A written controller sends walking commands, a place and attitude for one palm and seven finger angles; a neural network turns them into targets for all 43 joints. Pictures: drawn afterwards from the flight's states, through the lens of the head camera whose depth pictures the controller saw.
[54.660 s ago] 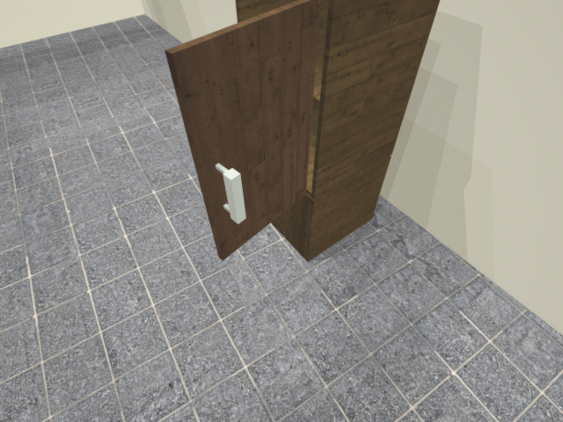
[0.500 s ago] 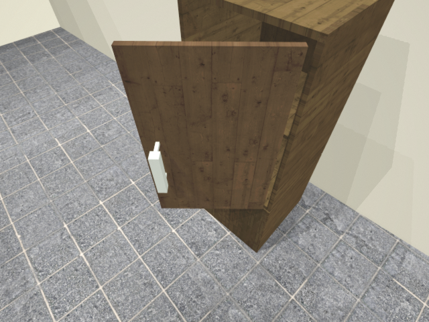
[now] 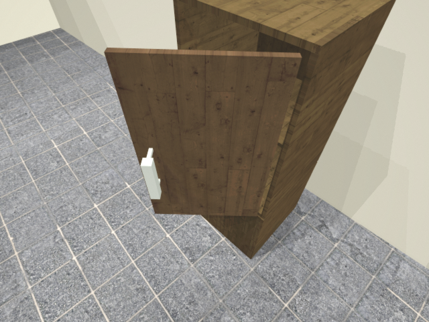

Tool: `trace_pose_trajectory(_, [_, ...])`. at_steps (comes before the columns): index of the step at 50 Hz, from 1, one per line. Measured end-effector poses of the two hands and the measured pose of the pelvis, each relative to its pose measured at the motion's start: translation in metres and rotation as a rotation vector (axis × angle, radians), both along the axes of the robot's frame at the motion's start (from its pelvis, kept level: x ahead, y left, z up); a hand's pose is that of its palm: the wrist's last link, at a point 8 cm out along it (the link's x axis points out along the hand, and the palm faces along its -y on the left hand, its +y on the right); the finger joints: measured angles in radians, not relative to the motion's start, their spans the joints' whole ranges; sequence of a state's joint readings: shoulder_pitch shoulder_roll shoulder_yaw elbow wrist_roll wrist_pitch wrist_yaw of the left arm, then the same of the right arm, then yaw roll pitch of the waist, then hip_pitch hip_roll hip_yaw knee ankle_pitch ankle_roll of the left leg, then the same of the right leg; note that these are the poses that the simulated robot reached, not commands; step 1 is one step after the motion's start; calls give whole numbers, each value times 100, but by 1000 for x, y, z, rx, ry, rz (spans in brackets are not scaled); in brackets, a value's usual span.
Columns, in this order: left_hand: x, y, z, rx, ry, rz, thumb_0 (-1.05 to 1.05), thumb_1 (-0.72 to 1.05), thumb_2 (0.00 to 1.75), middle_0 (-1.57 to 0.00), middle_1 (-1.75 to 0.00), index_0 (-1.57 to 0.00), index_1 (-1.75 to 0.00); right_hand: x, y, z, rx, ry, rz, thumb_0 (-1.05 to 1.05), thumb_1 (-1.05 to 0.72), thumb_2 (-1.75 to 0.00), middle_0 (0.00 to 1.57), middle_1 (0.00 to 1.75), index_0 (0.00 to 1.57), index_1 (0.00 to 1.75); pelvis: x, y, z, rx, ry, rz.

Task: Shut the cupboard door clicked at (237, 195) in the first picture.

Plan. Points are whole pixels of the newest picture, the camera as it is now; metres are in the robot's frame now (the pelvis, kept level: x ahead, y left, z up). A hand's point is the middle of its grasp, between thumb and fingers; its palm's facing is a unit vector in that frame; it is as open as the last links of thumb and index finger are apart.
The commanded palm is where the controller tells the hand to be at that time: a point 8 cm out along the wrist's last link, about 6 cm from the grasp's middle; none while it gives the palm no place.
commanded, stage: look again from close up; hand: left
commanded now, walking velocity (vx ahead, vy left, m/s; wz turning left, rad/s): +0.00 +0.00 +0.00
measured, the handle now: (153, 173) +0.48 +0.20 -0.08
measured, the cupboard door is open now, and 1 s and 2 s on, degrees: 42 42 42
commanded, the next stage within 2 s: raise the hand and make a fist in 0.18 s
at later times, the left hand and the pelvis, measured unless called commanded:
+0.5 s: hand (116, 285) +0.19 +0.19 -0.03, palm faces +0.24 -0.97 -0.09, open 7.0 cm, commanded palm +0.11 +0.24 -0.08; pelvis -0.02 -0.03 -0.05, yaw +2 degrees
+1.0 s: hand (120, 305) +0.16 +0.19 -0.08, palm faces +0.00 -1.00 -0.01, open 4.7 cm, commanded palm +0.13 +0.25 -0.08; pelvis -0.05 -0.01 -0.12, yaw +1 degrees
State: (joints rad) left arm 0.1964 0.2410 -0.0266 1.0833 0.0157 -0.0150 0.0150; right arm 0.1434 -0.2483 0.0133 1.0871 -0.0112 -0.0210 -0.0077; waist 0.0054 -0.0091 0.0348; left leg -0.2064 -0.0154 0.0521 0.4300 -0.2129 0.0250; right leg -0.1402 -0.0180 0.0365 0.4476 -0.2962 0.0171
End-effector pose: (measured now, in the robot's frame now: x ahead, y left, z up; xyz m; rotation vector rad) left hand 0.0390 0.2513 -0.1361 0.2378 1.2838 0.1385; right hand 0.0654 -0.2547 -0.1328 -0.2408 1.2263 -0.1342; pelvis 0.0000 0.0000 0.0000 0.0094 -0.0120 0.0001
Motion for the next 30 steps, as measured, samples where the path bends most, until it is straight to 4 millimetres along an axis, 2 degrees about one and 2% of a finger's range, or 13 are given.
trace_pose_trajectory(7, [17,-3,5,10,-41,-9,1,91,89,-20,-30,-21,-30,10,-4,1,6,-18,5,0,-90,-90,20,30,20,30,4,-6,1,1,1,0])
trace_pose_trajectory(15, [19,-2,8,36,-39,-6,1,91,89,-20,-30,-21,-30,5,-14,0,0,9,-6,0,-90,-90,20,30,20,30,7,-12,1,-4,6,1])
trace_pose_trajectory(16, [27,3,13,27,-103,72,1,91,89,-20,-30,-21,-30,5,-16,1,-17,-23,-5,0,-90,-90,20,30,20,30,4,-13,-1,-5,-1,6])
trace_pose_trajectory(18, [55,10,42,57,-382,112,1,91,89,-21,-31,-21,-30,10,-20,5,-46,-156,-22,0,-90,-90,20,30,20,30,0,-15,-8,7,-5,13])
trace_pose_trajectory(21, [92,3,96,56,-775,109,2,91,89,-22,-32,-22,-32,25,-22,7,-22,-352,-13,1,-90,-90,20,30,20,30,-3,-19,-20,27,19,46])
trace_pose_trajectory(23, [109,-3,114,27,-992,88,1,91,89,-24,-34,-24,-34,37,-24,1,-3,-446,5,1,-90,-90,20,30,20,30,-7,-23,-34,35,75,52])
trace_pose_trajectory(26, [115,-13,111,-50,-1194,5,1,91,89,-27,-38,-27,-37,57,-26,-9,15,-543,42,1,-90,-90,20,30,20,30,-21,-30,-56,26,156,32])
trace_pose_trajectory(30, [98,-24,80,-141,-1298,-148,1,91,89,-33,-44,-33,-44,80,-29,-26,16,-659,95,1,-90,-90,20,30,20,30,-39,-38,-95,25,243,15])
